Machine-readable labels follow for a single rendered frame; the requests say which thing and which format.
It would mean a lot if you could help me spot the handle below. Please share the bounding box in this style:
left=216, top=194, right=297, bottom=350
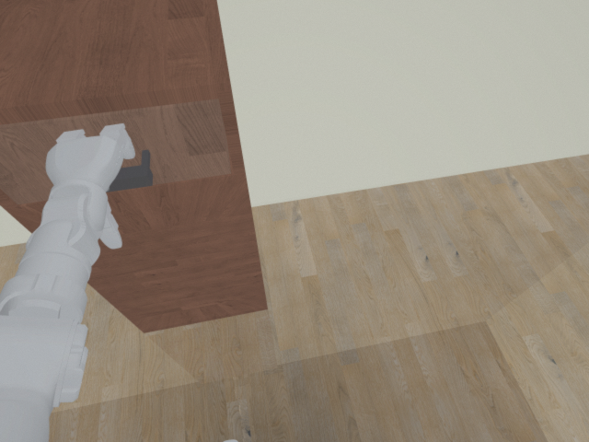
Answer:
left=107, top=150, right=153, bottom=192

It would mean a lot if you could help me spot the cabinet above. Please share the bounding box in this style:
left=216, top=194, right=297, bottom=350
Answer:
left=0, top=0, right=268, bottom=333

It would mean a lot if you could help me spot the left robot forearm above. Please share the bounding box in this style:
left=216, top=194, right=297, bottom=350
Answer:
left=0, top=180, right=108, bottom=324

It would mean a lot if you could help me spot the robot left upper arm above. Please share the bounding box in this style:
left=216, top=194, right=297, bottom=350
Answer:
left=0, top=315, right=88, bottom=442

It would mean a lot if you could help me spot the drawer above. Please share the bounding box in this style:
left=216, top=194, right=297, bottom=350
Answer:
left=0, top=99, right=231, bottom=204

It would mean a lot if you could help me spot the left robot hand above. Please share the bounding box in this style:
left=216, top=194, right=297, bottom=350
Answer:
left=46, top=123, right=135, bottom=249

